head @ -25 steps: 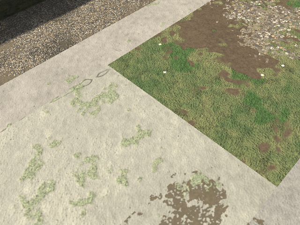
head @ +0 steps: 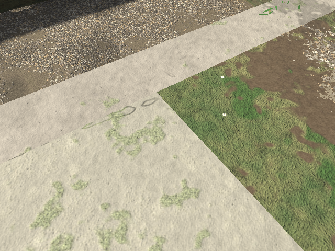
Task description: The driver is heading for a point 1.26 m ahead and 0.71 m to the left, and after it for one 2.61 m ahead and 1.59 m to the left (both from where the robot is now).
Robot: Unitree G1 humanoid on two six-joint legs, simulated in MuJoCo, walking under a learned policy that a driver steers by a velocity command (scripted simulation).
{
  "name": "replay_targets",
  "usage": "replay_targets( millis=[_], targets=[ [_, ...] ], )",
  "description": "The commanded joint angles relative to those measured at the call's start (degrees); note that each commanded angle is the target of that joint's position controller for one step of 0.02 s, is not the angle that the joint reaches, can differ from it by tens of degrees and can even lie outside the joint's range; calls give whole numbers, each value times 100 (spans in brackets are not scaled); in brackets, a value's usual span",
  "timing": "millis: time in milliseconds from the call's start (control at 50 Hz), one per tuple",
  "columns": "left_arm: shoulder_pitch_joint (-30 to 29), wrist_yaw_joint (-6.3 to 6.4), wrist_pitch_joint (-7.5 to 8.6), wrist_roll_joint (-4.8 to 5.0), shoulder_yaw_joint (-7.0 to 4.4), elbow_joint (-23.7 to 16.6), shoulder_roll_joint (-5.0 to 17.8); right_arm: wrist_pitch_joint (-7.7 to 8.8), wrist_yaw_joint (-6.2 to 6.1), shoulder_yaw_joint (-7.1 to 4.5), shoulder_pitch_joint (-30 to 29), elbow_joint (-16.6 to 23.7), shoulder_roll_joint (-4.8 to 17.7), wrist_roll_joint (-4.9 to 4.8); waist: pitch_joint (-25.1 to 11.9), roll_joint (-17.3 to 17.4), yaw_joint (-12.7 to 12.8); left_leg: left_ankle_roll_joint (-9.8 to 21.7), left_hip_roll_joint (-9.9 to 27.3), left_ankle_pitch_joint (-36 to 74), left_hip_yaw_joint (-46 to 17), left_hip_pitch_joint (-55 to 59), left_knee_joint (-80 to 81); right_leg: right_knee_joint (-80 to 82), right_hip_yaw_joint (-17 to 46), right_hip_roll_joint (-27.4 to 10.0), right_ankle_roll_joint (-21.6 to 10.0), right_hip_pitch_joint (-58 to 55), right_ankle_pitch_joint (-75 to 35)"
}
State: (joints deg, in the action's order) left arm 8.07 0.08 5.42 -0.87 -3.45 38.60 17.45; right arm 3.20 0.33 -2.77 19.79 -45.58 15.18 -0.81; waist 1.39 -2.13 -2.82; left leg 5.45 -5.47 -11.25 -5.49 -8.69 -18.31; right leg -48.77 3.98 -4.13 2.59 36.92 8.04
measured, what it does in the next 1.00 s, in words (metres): walks ahead, turning left: right foot, then left foot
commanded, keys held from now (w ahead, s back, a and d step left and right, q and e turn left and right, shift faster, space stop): w+q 1.00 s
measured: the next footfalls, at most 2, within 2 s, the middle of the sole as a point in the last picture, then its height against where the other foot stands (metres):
right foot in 0.24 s outside the picture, level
left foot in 0.74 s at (98, 241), level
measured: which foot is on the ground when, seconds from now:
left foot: down 0.00-0.24, up 0.26-0.72, down 0.74-1.00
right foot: up 0.00-0.22, down 0.24-0.74, up 0.76-1.00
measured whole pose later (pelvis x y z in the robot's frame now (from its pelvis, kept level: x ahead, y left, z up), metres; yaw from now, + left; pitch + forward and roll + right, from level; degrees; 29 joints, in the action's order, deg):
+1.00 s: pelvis +0.52 +0.15 +0.00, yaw +36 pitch +1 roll -1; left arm 4.9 -0.4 5.4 -0.8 -2.8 39.9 18.1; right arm 2.4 0.3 -3.6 18.9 -39.3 16.3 -0.6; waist 3.0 -1.8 -3.0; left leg 5.5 -6.2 -10.1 -5.1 -11.5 -20.8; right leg -51.6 4.2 -5.3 3.3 36.8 10.7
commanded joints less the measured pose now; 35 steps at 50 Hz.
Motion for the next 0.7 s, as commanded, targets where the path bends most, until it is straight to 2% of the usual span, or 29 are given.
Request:
replay_targets(
  millis=[20, 60, 120, 160, 180, 200, 220, 240, 260, 280, 300, 320, 340, 360, 380, 420, 480, 560, 600, 640, 680, 700],
  targets=[
    [-631, -9, 81, 15, -47, -528, 219, 56, -122, -296, -83, 342, 1083, -43, -14, 657, 2, 701, 1059, 1509, -911, -276, 602, 1091, -150, 271, 124, -227, -1016],
    [-1034, -66, 118, 68, -23, -626, 182, 21, -154, -302, 177, 253, 1073, -72, 18, 675, -154, 630, 1070, 1336, -1029, -280, 535, 1606, -168, 413, 108, -475, -1376],
    [-1386, -148, 183, 119, -52, -740, 286, -44, -192, -302, 456, 149, 1025, -102, 52, 668, -228, 580, 1235, 1182, -1452, 180, 214, 2089, -16, 514, -6, -554, -1348],
    [-1330, -173, 224, 131, -93, -731, 393, -93, -228, -330, 444, 147, 1047, -88, 45, 766, -127, 513, 1376, 1385, -1728, 531, -91, 2248, 73, 509, -130, -682, -991],
    [-1158, -166, 240, 136, -124, -692, 461, -118, -235, -352, 391, 164, 1067, -77, -1, 852, -21, 467, 1416, 1715, -1808, 623, -275, 2276, 55, 516, -221, -904, -718],
    [-746, -136, 259, 125, -188, -596, 581, -134, -222, -356, 290, 213, 1048, -63, -218, 909, 198, 382, 1314, 2346, -1785, 602, -636, 2385, -59, 571, -363, -1519, -580],
    [-36, -95, 280, 81, -277, -453, 754, -136, -185, -312, 132, 306, 931, -43, -756, 829, 585, 218, 1019, 2722, -1588, 352, -1455, 2464, -19, 380, -601, -2699, -767],
    [939, -32, 260, -5, -356, -373, 1068, -122, -154, -211, 46, 487, 689, 64, -1702, 366, 992, 34, 656, 1810, -1230, -495, -2973, 2154, 836, -530, -981, -4429, -535],
    [1343, -60, 189, -14, -421, -159, 1345, -66, -130, -55, 1026, 560, 190, -69, -2538, -1579, 578, -346, -174, -2051, -642, -2638, -4854, 2470, 3468, -1933, -1962, -6447, 339],
    [1280, -71, 149, 106, -317, -219, 812, -52, -139, -131, 997, 430, 770, -146, -2219, -1180, 663, -407, 321, -2201, -703, -3293, -5611, 2829, 4069, -2036, -1865, -6143, 1488],
    [972, -31, 109, 108, -229, -271, 489, -71, -130, -231, 300, 512, 1103, -148, -1304, -533, 817, -458, 539, -1655, -563, -3472, -5742, 2995, 3095, -1751, -1593, -5313, 1460],
    [673, -25, 67, 59, -194, -250, 438, -87, -143, -245, -87, 612, 1086, -89, -718, -56, 716, -507, 744, -1214, -331, -3334, -5598, 3142, 2344, -1497, -1425, -4468, 801],
    [509, -32, 50, 36, -168, -172, 368, -80, -128, -264, -332, 707, 1006, -20, -308, -5, 599, -527, 895, -986, -275, -3234, -5342, 3301, 1837, -1290, -1378, -3825, 195],
    [425, -31, 65, -11, -135, -127, 299, -106, -93, -270, -299, 735, 886, -45, -179, -171, 442, -517, 1043, -855, -250, -2984, -5175, 3474, 1402, -1118, -1311, -3410, -97],
    [374, -42, 88, 2, -138, -81, 273, -145, -75, -251, -232, 748, 741, -91, -125, -326, 366, -516, 1111, -808, -170, -2834, -5019, 3644, 1111, -1025, -1310, -3173, -189],
    [342, -60, 138, 81, -174, 40, 337, -219, -54, -199, -341, 848, 514, -90, 1, -349, 309, -553, 1225, -744, -58, -2893, -4663, 3911, 681, -1057, -1410, -2935, -455],
    [371, -49, 151, 81, -266, 193, 606, -222, -4, -154, -679, 1017, 447, -25, 43, -198, 337, -625, 1326, -47, -3, -3094, -3934, 4087, 131, -1117, -1484, -3019, -939],
    [436, -15, 75, 110, -300, 332, 777, -125, 144, -102, -1306, 1141, 401, -48, 131, -70, 559, -529, 1191, 1183, 330, -2738, -2608, 4069, -749, -896, -1230, -3141, -1266],
    [627, -6, 24, 161, -329, 435, 890, -121, 204, -96, -1652, 1281, 410, -59, 206, -64, 672, -450, 1121, 1260, 483, -2671, -2201, 4025, -937, -976, -1143, -3389, -1270],
    [756, -5, -40, 230, -368, 528, 1006, -140, 252, -120, -1875, 1429, 481, -61, 288, -87, 681, -315, 1053, 944, 585, -2706, -1933, 3862, -1061, -1123, -1053, -3765, -1510],
    [764, 15, -118, 288, -416, 559, 1170, -173, 277, -202, -1786, 1507, 634, -24, 149, -194, 510, -106, 785, 344, 850, -2337, -1785, 3295, -1258, -1181, -938, -4058, -2896],
    [744, 33, -162, 316, -439, 555, 1255, -200, 270, -286, -1461, 1464, 777, -7, -96, -273, 284, 27, 556, 71, 1034, -1816, -1744, 2683, -1386, -1147, -864, -4095, -3829]
  ],
)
